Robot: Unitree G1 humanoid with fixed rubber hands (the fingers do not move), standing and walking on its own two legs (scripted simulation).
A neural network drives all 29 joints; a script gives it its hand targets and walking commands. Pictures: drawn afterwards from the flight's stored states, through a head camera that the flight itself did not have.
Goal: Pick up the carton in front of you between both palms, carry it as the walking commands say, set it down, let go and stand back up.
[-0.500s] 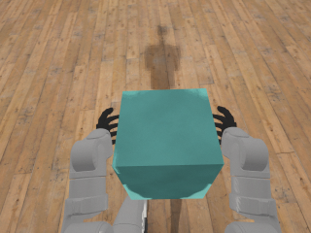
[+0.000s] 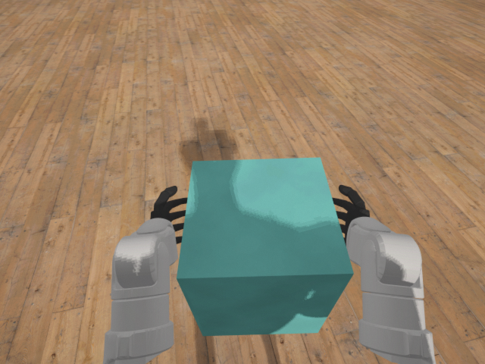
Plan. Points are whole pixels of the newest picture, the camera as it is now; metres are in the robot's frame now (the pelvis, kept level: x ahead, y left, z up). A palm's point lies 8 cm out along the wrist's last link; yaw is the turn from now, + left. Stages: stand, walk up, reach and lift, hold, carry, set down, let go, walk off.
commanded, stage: carry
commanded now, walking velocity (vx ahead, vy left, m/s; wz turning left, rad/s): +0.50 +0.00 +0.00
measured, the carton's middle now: (258, 251) +0.32 -0.01 +0.03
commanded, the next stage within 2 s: none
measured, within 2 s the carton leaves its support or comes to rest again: neither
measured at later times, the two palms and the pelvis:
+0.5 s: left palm (194, 147) +0.56 +0.12 +0.08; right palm (327, 145) +0.57 -0.18 +0.07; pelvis +0.31 -0.04 -0.01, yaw +3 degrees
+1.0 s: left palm (192, 76) +0.88 +0.15 +0.09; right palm (292, 75) +0.89 -0.15 +0.09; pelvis +0.62 +0.00 +0.00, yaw +1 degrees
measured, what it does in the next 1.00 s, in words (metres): walks ahead: right foot, then left foot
